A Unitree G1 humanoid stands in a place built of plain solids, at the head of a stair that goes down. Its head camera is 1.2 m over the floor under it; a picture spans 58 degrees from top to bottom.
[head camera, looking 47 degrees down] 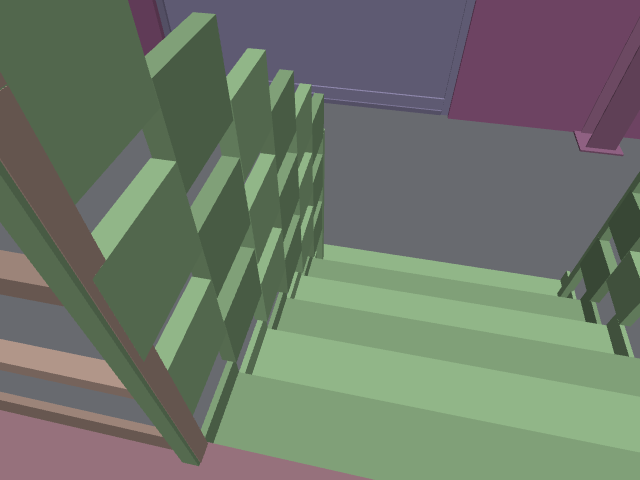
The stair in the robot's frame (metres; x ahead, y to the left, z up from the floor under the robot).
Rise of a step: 0.17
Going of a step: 0.28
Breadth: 1.62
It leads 12 degrees to the right of straight ahead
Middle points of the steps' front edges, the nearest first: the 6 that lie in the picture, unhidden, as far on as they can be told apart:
0.51 -0.50 -0.17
0.79 -0.56 -0.34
1.06 -0.61 -0.51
1.33 -0.67 -0.68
1.61 -0.73 -0.86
1.88 -0.78 -1.03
